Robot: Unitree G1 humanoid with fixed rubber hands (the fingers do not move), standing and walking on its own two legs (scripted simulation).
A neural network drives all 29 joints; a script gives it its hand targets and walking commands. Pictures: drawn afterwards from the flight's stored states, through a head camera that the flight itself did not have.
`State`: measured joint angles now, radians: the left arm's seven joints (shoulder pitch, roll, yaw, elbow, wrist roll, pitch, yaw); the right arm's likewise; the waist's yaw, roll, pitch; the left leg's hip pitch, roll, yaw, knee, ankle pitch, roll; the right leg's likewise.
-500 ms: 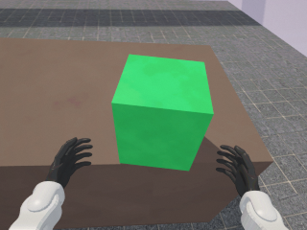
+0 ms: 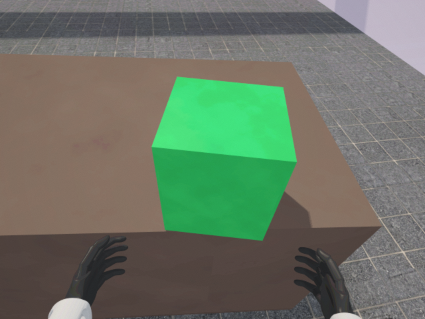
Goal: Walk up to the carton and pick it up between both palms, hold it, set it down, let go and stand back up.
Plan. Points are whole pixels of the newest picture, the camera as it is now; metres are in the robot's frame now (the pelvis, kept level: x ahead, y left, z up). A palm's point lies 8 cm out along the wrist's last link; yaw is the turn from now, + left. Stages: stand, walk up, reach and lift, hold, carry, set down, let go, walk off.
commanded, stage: set down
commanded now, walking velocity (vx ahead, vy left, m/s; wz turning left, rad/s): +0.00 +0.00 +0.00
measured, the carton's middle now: (221, 161) +0.41 +0.02 +0.08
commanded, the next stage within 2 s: none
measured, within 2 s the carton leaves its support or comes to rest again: neither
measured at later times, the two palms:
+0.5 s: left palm (86, 317) +0.14 +0.21 -0.01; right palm out of the picture +0.14 -0.19 -0.02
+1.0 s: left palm (94, 316) +0.15 +0.22 -0.05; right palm out of the picture +0.15 -0.20 -0.06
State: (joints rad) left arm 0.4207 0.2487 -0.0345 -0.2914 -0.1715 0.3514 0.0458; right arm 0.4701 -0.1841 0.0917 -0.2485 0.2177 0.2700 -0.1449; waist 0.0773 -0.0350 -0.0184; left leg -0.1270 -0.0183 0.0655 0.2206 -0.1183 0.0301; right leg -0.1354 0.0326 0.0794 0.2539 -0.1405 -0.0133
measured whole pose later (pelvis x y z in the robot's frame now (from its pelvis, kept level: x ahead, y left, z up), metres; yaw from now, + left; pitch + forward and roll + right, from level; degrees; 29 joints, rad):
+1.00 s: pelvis +0.01 -0.01 +0.00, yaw +1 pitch +5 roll +0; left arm 0.36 0.23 -0.04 0.00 -0.10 0.49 0.04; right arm 0.43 -0.16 0.07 0.08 0.14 0.33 -0.12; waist 0.05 -0.03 0.00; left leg -0.20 -0.01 0.05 0.24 -0.13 0.02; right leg -0.19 0.04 0.06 0.26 -0.15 -0.02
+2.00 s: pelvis -0.03 -0.02 -0.01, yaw +4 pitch +7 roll +0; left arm -0.05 0.19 0.03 0.59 0.00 0.63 0.03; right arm 0.03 -0.12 -0.04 0.75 0.02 0.34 -0.07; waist 0.02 -0.03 0.05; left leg -0.40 0.00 0.00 0.44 -0.16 0.00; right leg -0.38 0.04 0.00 0.45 -0.20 -0.04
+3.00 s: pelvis -0.02 -0.01 -0.02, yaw +3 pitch -1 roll +1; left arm 0.21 0.22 -0.02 0.48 0.00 0.18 0.05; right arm 0.18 -0.18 -0.03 0.74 -0.04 -0.16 0.02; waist 0.01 -0.04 0.02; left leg -0.24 -0.03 0.04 0.47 -0.21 0.03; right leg -0.24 0.01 0.03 0.52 -0.26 -0.01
